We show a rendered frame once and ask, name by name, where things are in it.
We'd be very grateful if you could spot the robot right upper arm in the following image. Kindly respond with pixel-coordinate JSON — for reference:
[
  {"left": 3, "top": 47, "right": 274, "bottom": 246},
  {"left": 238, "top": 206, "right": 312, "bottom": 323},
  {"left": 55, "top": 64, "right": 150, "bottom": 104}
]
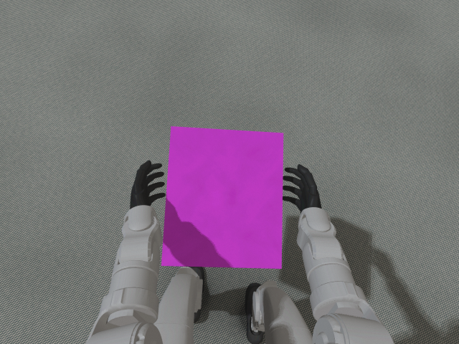
[{"left": 312, "top": 313, "right": 394, "bottom": 344}]

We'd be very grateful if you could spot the robot left hand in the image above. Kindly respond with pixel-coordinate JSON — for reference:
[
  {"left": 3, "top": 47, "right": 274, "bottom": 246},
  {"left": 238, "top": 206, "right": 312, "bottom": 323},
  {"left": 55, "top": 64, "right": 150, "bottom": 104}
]
[{"left": 130, "top": 161, "right": 166, "bottom": 209}]

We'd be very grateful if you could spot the carton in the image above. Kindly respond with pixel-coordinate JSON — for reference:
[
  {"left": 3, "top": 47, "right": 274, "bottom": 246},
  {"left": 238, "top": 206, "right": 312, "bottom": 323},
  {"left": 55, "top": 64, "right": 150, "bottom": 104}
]
[{"left": 161, "top": 126, "right": 283, "bottom": 269}]

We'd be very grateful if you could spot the left robot thigh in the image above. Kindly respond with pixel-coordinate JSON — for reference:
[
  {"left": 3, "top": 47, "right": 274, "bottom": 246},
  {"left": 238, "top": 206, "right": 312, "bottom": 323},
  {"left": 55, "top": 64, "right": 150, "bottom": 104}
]
[{"left": 154, "top": 274, "right": 203, "bottom": 344}]

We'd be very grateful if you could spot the robot right hand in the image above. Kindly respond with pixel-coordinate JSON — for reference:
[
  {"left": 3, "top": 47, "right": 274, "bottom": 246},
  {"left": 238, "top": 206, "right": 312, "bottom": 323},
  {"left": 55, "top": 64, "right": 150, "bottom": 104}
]
[{"left": 283, "top": 164, "right": 322, "bottom": 212}]

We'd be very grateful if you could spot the right robot forearm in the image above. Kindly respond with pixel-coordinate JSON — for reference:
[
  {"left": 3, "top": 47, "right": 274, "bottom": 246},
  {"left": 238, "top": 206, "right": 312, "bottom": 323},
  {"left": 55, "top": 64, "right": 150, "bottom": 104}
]
[{"left": 297, "top": 207, "right": 394, "bottom": 343}]

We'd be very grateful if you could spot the right robot foot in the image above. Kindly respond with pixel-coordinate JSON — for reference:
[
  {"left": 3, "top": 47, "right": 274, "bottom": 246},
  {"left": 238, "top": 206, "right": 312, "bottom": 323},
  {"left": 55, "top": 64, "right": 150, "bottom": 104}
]
[{"left": 245, "top": 283, "right": 263, "bottom": 344}]

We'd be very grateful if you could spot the robot left upper arm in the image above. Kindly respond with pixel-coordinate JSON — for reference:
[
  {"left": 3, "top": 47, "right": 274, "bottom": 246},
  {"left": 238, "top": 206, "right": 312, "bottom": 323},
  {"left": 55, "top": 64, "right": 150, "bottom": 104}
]
[{"left": 86, "top": 321, "right": 163, "bottom": 344}]

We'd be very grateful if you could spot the left robot forearm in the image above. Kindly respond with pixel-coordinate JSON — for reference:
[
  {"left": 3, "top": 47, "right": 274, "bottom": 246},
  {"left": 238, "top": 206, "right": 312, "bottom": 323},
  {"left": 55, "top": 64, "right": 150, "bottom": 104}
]
[{"left": 86, "top": 205, "right": 163, "bottom": 343}]

